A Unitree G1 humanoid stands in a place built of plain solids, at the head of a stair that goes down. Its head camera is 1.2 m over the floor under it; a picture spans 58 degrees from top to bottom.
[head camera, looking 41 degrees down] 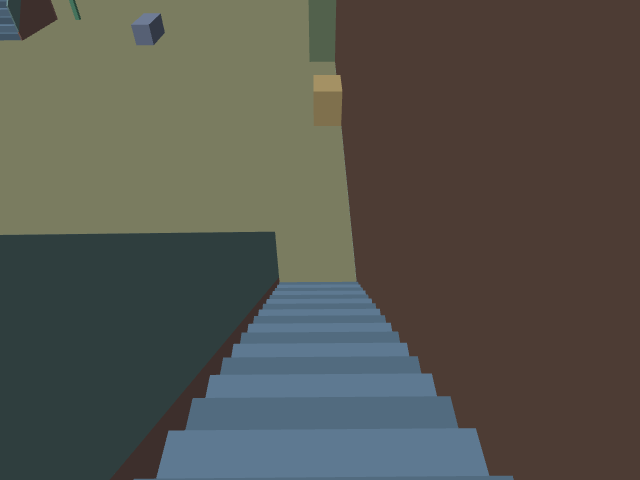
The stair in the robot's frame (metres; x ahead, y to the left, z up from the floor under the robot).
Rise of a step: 0.20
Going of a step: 0.24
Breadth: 1.16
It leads straight ahead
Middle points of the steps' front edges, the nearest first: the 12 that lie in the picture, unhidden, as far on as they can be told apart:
0.76 -0.01 -0.40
1.00 -0.01 -0.60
1.24 -0.01 -0.80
1.48 0.00 -1.00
1.72 0.00 -1.20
1.96 0.00 -1.40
2.20 0.00 -1.60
2.44 0.00 -1.80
2.68 0.01 -2.00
2.92 0.01 -2.20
3.17 0.01 -2.41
3.41 0.01 -2.61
